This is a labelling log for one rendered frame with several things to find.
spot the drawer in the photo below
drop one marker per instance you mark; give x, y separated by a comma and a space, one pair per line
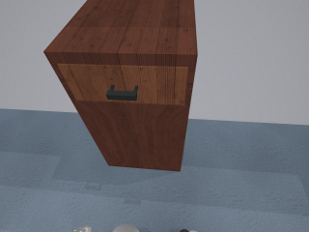
156, 84

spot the handle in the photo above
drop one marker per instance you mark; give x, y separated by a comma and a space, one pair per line
115, 95

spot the cabinet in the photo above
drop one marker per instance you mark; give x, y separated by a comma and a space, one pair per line
157, 33

